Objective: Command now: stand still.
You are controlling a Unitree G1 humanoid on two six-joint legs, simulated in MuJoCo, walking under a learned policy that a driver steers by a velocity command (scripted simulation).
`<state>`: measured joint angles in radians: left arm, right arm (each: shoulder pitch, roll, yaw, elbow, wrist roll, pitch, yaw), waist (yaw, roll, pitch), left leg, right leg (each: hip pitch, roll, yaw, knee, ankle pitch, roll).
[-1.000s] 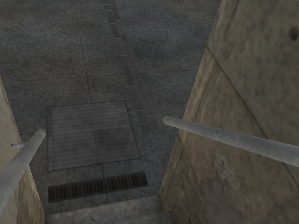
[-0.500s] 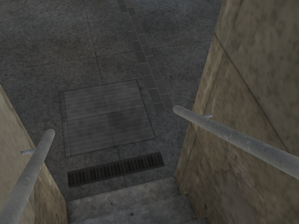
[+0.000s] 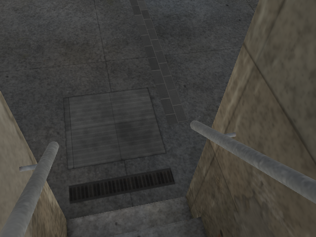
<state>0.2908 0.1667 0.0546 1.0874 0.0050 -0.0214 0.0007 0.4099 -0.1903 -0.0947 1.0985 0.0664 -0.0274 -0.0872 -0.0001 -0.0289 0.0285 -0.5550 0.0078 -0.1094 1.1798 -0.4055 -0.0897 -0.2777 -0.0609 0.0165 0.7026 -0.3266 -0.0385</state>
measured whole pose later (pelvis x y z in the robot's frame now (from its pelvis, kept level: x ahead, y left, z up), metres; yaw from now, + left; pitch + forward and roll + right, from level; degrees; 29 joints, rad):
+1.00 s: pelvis +0.30 -0.02 -0.41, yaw +2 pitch +4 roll +0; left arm 0.26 0.14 0.02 0.91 -0.04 0.01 0.09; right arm 0.34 -0.18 -0.04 0.97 0.01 0.03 -0.02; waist -0.03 0.06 0.06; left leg -0.25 -0.09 -0.05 0.50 -0.31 0.06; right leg -0.83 0.06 0.11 1.82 -0.61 0.01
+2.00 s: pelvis +0.57 +0.09 -0.61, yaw +1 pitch +2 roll +4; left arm 0.34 0.22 0.08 0.98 -0.05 -0.10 0.04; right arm 0.52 -0.17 -0.07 1.12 0.03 -0.08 -0.12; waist -0.02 -0.06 0.02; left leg -0.37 -0.06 0.05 1.51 -0.67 -0.09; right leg -0.85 -0.01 0.01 1.21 0.15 0.02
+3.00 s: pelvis +1.20 +0.21 -1.07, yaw +2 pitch +3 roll +2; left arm -0.02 0.19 0.05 0.69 -0.02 -0.04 -0.01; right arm 0.49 -0.15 -0.03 0.97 0.02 -0.06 -0.03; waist -0.09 -0.05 0.01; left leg -0.10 -0.06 0.04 0.49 -0.44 0.04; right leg -0.72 -0.07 0.07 0.71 0.05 0.01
